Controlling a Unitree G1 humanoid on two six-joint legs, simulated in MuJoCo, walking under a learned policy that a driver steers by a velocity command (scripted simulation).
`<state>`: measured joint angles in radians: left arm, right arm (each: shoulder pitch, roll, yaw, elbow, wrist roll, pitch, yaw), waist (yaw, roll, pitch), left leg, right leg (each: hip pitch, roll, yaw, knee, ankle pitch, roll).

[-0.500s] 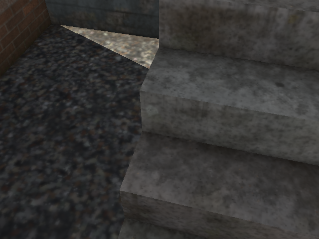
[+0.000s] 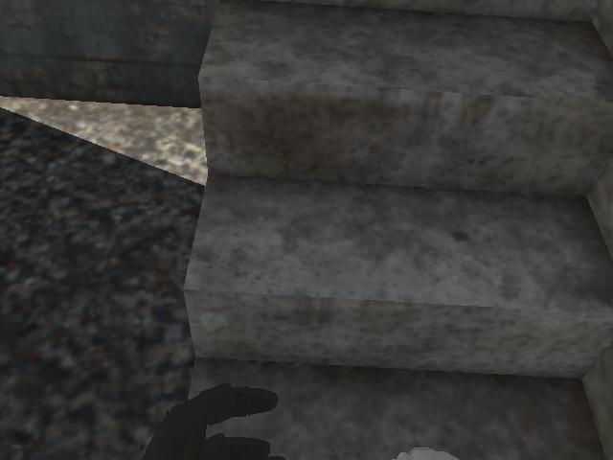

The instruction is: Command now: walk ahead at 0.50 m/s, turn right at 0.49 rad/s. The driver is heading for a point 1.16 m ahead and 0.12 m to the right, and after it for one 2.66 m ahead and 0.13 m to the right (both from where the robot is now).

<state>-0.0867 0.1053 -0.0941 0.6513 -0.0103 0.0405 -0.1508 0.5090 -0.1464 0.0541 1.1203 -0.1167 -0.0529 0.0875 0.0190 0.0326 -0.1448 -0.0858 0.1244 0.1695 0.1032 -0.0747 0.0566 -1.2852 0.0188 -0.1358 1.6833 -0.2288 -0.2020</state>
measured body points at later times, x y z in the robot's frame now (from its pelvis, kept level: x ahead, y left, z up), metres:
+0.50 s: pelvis +0.18 +0.00 +0.16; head +0.16 +0.00 +0.61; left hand +0.12 +0.18 +0.01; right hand +0.37 -0.25 +0.10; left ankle +0.33 +0.10 -0.29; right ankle +0.12 -0.10 -0.57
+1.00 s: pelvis +0.37 +0.00 +0.36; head +0.37 +0.04 +0.81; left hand +0.61 +0.13 +0.23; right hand +0.29 -0.17 +0.21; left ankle +0.37 +0.08 -0.38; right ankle +0.39 -0.18 -0.20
